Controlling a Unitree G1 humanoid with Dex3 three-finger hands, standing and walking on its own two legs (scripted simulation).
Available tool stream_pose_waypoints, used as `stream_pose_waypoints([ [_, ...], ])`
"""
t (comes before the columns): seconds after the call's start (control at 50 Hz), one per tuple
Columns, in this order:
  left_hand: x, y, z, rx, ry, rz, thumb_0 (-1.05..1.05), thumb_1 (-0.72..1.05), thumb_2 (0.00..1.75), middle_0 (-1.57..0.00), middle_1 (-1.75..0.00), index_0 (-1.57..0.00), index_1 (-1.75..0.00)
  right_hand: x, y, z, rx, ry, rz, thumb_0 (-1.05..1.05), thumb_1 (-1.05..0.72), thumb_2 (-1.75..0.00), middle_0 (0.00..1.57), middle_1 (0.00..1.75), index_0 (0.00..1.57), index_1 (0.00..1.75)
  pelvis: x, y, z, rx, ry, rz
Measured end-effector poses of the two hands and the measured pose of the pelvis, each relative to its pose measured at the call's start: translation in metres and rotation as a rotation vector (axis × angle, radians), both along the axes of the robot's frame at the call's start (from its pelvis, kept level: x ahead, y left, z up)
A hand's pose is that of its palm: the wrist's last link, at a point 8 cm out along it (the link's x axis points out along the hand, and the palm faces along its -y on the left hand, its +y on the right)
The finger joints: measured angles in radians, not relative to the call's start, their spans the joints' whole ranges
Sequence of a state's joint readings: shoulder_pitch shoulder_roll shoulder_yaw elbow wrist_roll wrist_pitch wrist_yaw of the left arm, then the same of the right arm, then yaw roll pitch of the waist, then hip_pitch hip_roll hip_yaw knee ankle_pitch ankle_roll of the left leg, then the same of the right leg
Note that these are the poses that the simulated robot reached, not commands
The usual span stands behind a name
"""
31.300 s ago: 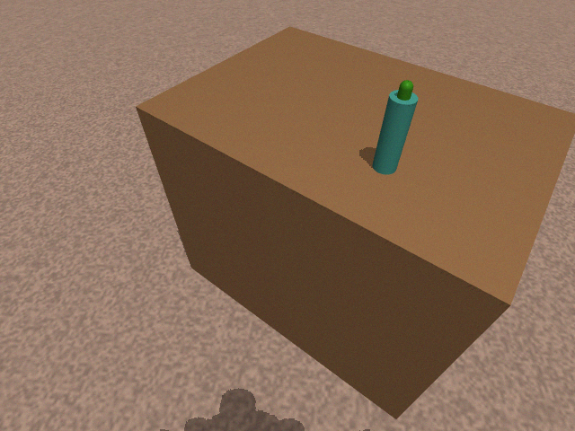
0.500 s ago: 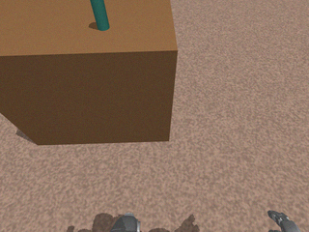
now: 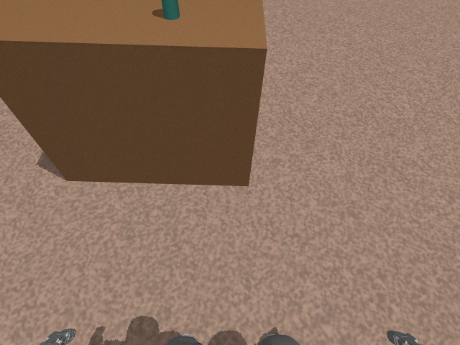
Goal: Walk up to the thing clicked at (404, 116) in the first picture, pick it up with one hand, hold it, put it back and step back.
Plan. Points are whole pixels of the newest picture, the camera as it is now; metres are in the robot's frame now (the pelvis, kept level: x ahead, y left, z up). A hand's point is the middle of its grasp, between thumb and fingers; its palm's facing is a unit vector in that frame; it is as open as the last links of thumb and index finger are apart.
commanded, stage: step back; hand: left
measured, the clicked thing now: out of the picture +1.07 +0.23 +0.09
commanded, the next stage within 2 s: stand in 1.28 s
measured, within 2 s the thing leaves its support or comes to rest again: neither
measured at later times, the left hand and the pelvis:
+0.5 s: hand out of the picture -0.08 +0.28 -0.14, palm faces +0.09 -0.90 -0.43, open 7.3 cm; pelvis -0.11 -0.01 +0.00, yaw +4 degrees
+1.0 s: hand out of the picture -0.04 +0.27 -0.15, palm faces +0.07 -0.93 -0.37, open 7.3 cm; pelvis -0.08 +0.00 +0.00, yaw +4 degrees
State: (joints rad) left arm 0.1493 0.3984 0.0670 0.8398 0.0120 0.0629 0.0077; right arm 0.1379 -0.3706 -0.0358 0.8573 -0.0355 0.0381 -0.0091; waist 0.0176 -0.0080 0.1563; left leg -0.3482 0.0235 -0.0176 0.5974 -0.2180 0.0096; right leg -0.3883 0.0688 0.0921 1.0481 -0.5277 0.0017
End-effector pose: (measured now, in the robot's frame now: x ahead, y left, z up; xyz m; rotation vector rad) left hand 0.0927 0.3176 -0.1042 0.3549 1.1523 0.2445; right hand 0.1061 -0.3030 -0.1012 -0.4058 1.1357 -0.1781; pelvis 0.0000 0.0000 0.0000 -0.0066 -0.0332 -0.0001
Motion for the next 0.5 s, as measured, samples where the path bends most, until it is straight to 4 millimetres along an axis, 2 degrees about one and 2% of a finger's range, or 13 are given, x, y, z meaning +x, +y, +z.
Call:
stream_pose_waypoints([
  [0.1,-0.053,-0.016,-0.005,0.029,0.051,-0.013,0.01,0.91,0.89,-0.2,-0.3,-0.21,-0.3,-0.019,-0.024,-0.012,0.016,-0.062,-0.005,0.01,-0.9,-0.89,0.2,0.3,0.2,0.3,-0.038,-0.018,-0.011,-0.007,-0.002,-0.032],
  [0.22,-0.118,-0.034,0.01,0.034,0.084,0.021,0.01,0.91,0.89,-0.2,-0.3,-0.21,-0.3,-0.065,-0.036,-0.014,0.039,-0.027,-0.041,0.01,-0.91,-0.89,0.2,0.3,0.2,0.3,-0.07,-0.028,0.0,0.034,-0.01,-0.02],
  [0.36,-0.154,-0.026,0.019,0.055,0.016,0.064,0.01,0.9,0.89,-0.21,-0.3,-0.21,-0.3,-0.122,-0.038,-0.022,0.034,0.09,-0.003,0.01,-0.91,-0.89,0.2,0.3,0.2,0.3,-0.099,-0.028,0.0,0.033,-0.013,0.046],
  [0.5,-0.184,-0.002,0.008,0.034,0.029,0.101,0.01,0.9,0.89,-0.2,-0.3,-0.21,-0.3,-0.145,-0.018,-0.018,0.037,0.096,0.008,0.01,-0.91,-0.89,0.2,0.3,0.2,0.3,-0.115,-0.012,-0.001,0.042,-0.02,0.076],
])
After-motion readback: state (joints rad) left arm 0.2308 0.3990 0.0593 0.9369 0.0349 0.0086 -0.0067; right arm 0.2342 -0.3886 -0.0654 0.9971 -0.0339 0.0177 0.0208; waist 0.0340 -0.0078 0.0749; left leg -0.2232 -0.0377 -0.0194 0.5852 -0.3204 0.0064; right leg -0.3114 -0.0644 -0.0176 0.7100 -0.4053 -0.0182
